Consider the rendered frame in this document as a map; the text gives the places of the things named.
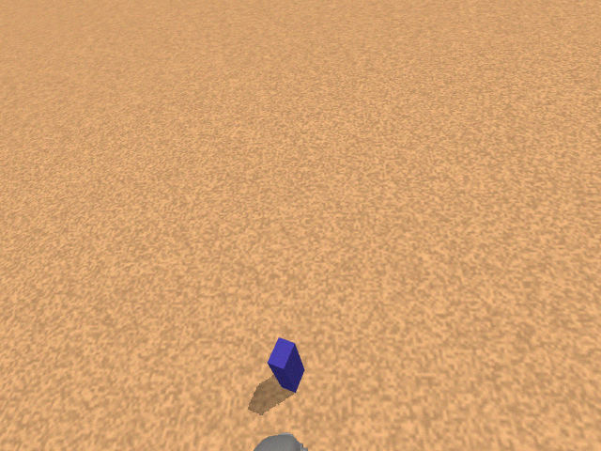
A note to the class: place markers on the carton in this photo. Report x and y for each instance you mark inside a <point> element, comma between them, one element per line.
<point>286,364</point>

